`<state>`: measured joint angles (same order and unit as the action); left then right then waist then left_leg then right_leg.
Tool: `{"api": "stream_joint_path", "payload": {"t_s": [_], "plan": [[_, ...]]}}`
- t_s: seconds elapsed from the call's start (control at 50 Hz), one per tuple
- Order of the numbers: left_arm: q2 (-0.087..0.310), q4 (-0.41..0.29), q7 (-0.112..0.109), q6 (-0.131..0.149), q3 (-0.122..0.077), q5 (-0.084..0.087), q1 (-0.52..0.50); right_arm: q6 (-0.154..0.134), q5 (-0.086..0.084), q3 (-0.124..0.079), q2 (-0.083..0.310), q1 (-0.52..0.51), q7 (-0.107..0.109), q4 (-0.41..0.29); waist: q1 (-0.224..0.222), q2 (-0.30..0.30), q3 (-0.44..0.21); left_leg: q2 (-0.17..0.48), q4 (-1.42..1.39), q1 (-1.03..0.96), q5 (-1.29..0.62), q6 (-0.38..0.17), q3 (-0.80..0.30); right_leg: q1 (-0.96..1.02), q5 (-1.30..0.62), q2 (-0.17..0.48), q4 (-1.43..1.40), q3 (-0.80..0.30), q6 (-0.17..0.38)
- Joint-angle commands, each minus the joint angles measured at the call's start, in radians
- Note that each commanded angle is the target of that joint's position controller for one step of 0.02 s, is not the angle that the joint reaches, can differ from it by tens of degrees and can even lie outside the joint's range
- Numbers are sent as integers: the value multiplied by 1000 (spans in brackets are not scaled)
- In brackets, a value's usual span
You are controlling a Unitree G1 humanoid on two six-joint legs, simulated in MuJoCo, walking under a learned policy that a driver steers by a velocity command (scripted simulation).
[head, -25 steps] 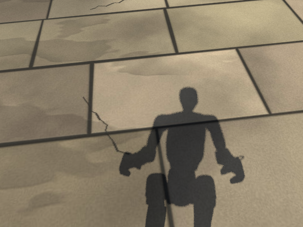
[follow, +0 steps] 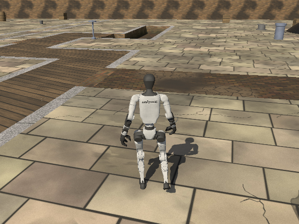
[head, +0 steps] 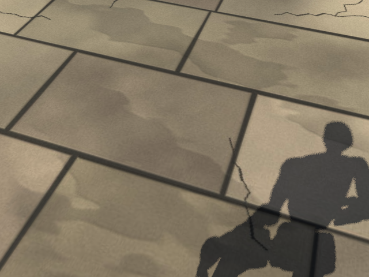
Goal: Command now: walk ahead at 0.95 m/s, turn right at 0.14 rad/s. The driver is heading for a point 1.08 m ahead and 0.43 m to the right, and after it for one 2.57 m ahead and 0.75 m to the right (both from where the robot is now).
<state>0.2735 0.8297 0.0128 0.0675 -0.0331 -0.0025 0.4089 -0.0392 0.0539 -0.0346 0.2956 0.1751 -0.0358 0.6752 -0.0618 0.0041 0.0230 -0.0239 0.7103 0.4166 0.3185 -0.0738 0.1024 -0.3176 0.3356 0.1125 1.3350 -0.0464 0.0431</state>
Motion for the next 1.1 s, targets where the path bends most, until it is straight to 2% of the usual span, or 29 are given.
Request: {"api": "stream_joint_path", "payload": {"t_s": [0.02,0.04,0.08,0.12,0.16,0.24,0.28,0.32,0.34,0.36,0.38,0.4,0.42,0.44,0.48,0.52,0.58,0.68,0.74,0.76,0.78,0.8,0.82,0.84,0.88,0.92,0.96,1.02,1.1], "plan": [[86,-76,19,-5,-17,-13,-25,-29,-14,-41,132,159,23,18,61,-88,-49,288,-451,-311,-53,-40,-324,-345,-109,26,2,-52,19],[83,-59,26,-25,-21,-10,-17,-43,-22,-27,91,142,19,23,46,-93,-24,273,-487,-268,-63,-31,-282,-331,-120,25,-7,-49,13],[62,-48,40,-48,-22,-4,-71,-64,-31,-24,73,137,16,47,42,-52,56,216,-565,-247,-139,11,-133,-403,-191,10,-47,-27,14],[36,-86,48,-46,-13,2,-165,-81,-30,-21,64,156,9,71,42,-87,127,184,-608,-231,-374,33,-5,-435,-296,-7,-175,12,22],[37,-85,50,-39,-11,10,-204,-88,-30,-12,37,148,16,83,40,-69,116,132,-624,-285,-533,42,104,-435,-386,-49,-278,85,38],[27,-129,70,-28,8,-3,-289,-97,-42,-15,87,183,47,113,26,-45,98,176,-600,-403,-1060,61,179,-274,-485,-108,-571,232,105],[60,-89,65,-39,-1,10,-169,-82,-37,-32,161,177,76,102,-32,-96,-17,200,-401,-520,-1523,85,192,-141,-413,-197,-571,268,126],[157,-17,47,-46,-41,-2,153,-42,-10,-55,219,75,90,74,-213,-137,-135,250,22,-463,-1616,78,144,166,-265,-232,-574,233,177],[212,40,28,-48,-74,-3,351,-27,-16,-58,215,2,83,63,-321,-84,-190,201,418,-320,-1365,63,137,393,-233,-205,-665,129,232],[214,55,7,-56,-80,15,269,-34,-4,-11,45,-53,47,53,-222,134,-46,1,810,-8,-184,43,105,407,-152,-155,-655,5,251],[295,9,7,-67,-96,-10,139,-52,-22,15,-34,54,36,-50,-32,338,-133,-101,1083,359,192,95,-61,587,-211,4,-760,-503,436],[279,-37,2,-65,-99,-11,86,-82,-13,29,18,64,33,-86,-30,200,-219,-58,1036,453,138,68,-207,620,108,102,-1037,-803,475],[200,-36,-1,-63,-86,-9,55,-94,-4,20,83,-7,30,-72,-18,-31,-89,5,912,432,59,51,-222,459,278,88,-1143,-769,391],[173,-33,-3,-54,-77,-12,18,-94,0,21,87,12,30,-72,51,-73,-19,46,791,383,10,54,-219,310,247,81,-1158,-725,354],[139,-28,-9,-17,-59,-2,6,-50,30,34,74,-28,39,-72,91,-144,71,101,663,272,18,91,-211,74,-11,-21,-1132,-536,317],[178,-45,-8,9,-66,-3,-23,-16,30,46,57,-44,34,-90,105,-102,79,136,487,198,-4,128,-170,-74,-40,-75,-1182,-449,318],[180,-44,-5,16,-72,6,3,-16,0,60,31,-214,23,-154,32,-65,94,128,175,148,-253,148,-120,-84,-230,-146,-1192,-343,264],[202,-20,1,11,-89,8,85,-30,-23,61,32,-325,23,-201,-70,49,24,35,-126,98,-409,113,-90,174,-626,-128,-1081,-362,188],[260,-45,-7,17,-103,0,4,-43,-30,19,131,-127,43,-152,46,55,-118,-22,-208,-219,-274,85,-125,229,-879,-122,-838,-381,122],[294,-60,-2,22,-109,-4,-65,-48,-37,-6,177,77,58,-105,177,56,-212,4,-199,-431,-209,74,-132,168,-870,-143,-625,-364,104],[225,-86,-1,37,-90,-9,-112,-52,-20,-39,244,321,80,-56,282,2,-334,147,-150,-692,38,47,-253,19,-673,-177,-331,-312,96],[53,-141,1,43,-46,21,-89,-53,19,-53,298,369,86,-53,226,-329,-448,438,-306,-920,384,-8,-728,-282,130,-307,-21,-188,74],[83,-159,-4,27,-26,35,11,-43,21,-70,313,225,71,-62,118,-438,-457,513,-453,-856,546,-90,-1054,-438,110,-232,116,-122,76],[152,-122,-8,6,-34,0,-75,-35,13,-49,176,120,65,-91,134,-210,-298,441,-449,-711,594,-77,-887,-469,2,-152,114,-88,77],[151,-145,19,-13,-40,-38,-228,-32,3,-27,95,158,57,-26,145,-17,-105,338,-442,-481,156,-23,-521,-430,-59,-81,5,-57,65],[95,-183,49,-40,-21,-41,-233,-48,-7,-23,80,195,54,38,101,-97,-50,326,-490,-380,78,-27,-414,-442,-59,-33,-3,-47,51],[62,-229,62,-59,-6,-35,-281,-68,-26,-16,56,211,36,76,75,-96,-7,327,-520,-351,-79,-13,-292,-495,-91,-6,-9,-42,51],[69,-289,73,-67,6,-31,-371,-89,-26,-20,73,167,30,90,39,-84,44,293,-585,-277,-245,13,-83,-494,-238,2,-109,-13,45],[65,-325,97,-63,20,-30,-523,-92,-23,-25,108,253,35,141,80,-28,132,219,-626,-313,-522,56,133,-398,-346,-56,-428,163,88]]}}
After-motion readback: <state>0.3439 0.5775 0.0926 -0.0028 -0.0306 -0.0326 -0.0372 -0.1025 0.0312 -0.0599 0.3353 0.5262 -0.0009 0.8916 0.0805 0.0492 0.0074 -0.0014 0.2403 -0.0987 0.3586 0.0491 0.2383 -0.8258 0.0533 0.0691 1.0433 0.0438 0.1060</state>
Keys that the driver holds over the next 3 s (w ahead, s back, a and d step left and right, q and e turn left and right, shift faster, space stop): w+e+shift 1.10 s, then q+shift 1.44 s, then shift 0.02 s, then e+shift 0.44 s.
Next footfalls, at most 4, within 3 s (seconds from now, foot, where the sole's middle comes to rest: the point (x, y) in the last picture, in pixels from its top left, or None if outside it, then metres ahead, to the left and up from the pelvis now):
0.34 right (219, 265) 0.51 -0.06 -0.75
0.78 left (224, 156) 0.98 -0.08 -0.75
1.22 right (328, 144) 1.07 -0.54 -0.75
1.70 left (317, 102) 1.33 -0.54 -0.75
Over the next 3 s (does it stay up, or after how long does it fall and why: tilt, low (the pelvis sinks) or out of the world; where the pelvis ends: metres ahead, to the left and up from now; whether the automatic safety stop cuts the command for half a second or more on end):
stays up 1.24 -0.55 0.02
